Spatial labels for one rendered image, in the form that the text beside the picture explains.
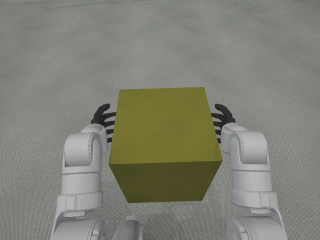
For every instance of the robot right upper arm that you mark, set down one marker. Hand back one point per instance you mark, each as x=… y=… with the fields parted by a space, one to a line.
x=254 y=228

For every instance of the robot left upper arm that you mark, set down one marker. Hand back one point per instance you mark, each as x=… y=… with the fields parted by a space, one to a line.
x=82 y=229

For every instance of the carton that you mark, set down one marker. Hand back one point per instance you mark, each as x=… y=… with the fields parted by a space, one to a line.
x=164 y=146

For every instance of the left robot thigh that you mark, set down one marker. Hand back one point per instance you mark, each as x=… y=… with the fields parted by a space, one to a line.
x=129 y=230

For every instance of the left robot shin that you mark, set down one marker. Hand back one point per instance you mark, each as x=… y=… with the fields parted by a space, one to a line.
x=131 y=218

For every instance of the robot right hand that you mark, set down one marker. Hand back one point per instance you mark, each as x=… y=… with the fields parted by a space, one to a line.
x=225 y=119

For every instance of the right robot forearm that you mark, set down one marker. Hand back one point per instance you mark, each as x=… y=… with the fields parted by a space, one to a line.
x=250 y=164

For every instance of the left robot forearm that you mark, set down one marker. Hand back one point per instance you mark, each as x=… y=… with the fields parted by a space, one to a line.
x=81 y=180

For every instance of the robot left hand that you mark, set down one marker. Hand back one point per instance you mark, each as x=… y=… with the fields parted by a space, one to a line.
x=99 y=118

